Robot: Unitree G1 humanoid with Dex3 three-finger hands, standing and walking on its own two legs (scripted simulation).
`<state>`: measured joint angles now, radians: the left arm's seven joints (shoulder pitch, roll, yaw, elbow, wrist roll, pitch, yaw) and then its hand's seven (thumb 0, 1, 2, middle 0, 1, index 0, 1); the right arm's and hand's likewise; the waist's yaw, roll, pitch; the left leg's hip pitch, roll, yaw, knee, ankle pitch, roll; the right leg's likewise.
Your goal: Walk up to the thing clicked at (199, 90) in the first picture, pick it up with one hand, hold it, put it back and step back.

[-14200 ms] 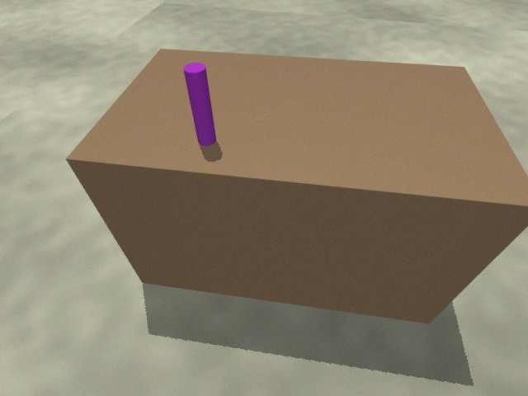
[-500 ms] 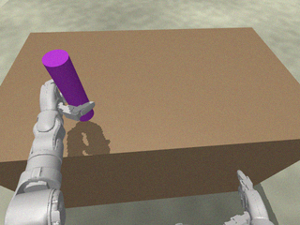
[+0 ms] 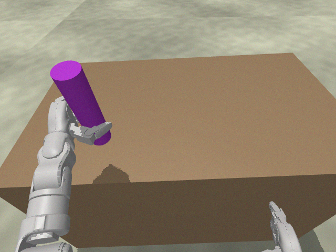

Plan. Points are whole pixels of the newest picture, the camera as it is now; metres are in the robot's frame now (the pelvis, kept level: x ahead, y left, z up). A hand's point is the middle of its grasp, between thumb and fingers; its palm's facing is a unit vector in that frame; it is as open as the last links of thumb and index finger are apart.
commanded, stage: lift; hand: left
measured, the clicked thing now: (87, 110) +0.37 +0.16 +0.20
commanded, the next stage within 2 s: hold in 0.62 s
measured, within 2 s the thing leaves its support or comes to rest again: neither
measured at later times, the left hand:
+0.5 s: hand (78, 120) +0.33 +0.17 +0.20, palm faces +0.11 -0.99 -0.04, open 8.7 cm
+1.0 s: hand (71, 117) +0.33 +0.17 +0.22, palm faces +0.11 -0.99 -0.05, open 8.7 cm
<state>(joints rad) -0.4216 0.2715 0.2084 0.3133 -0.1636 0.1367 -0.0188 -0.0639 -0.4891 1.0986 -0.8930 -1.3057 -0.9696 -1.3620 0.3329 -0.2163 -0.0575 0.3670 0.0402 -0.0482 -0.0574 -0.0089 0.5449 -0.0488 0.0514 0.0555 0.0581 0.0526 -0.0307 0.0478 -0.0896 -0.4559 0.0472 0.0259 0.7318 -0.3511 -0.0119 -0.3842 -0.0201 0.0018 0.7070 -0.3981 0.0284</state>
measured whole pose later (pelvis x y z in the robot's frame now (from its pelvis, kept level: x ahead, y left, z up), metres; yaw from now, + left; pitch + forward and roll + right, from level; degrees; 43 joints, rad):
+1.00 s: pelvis -0.01 +0.00 +0.02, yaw +1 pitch -1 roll +0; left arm -0.29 0.27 0.24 -0.10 -0.22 0.50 -0.05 -0.05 -0.48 1.06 -0.91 -1.27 -0.99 -1.32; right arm 0.24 -0.22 -0.07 0.63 0.03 -0.25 -0.08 -0.01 0.51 -0.06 0.05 0.06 0.06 0.05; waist 0.00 0.06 -0.05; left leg -0.27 0.03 0.01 0.57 -0.27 -0.01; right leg -0.20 -0.03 -0.02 0.55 -0.33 0.03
